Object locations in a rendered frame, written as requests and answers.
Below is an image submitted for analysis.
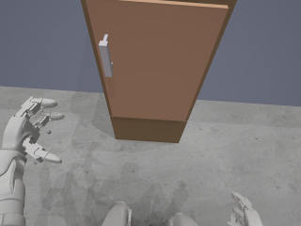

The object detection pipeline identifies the robot shin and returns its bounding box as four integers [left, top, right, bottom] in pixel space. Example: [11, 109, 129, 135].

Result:
[174, 213, 184, 217]
[117, 202, 126, 206]

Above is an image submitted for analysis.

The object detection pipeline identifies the cupboard door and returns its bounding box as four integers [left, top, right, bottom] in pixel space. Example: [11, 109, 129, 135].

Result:
[86, 0, 229, 121]

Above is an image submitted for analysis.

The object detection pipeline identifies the robot left hand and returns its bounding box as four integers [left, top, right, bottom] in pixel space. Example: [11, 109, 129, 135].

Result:
[2, 96, 65, 164]

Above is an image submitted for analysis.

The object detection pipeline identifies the robot left forearm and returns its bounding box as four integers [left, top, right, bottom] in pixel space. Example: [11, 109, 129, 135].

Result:
[0, 149, 27, 226]

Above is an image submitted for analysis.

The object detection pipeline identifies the robot right hand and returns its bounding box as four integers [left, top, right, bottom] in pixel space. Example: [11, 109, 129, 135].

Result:
[228, 191, 263, 226]

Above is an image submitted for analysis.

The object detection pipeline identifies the robot right shin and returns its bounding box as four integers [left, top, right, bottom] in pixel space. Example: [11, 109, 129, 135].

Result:
[174, 213, 184, 217]

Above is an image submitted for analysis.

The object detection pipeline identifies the handle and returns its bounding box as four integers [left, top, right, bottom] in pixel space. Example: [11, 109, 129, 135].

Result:
[99, 34, 113, 77]

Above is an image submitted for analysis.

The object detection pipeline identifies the robot left shin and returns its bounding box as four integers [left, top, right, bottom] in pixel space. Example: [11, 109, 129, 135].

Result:
[117, 202, 126, 206]

